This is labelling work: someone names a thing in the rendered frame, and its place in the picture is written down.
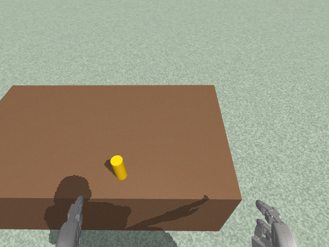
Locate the right robot hand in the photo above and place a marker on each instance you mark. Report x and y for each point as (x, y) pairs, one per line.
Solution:
(278, 234)

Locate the left robot hand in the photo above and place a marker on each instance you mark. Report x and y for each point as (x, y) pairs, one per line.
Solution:
(70, 231)

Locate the can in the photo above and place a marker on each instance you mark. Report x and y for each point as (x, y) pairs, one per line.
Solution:
(119, 167)

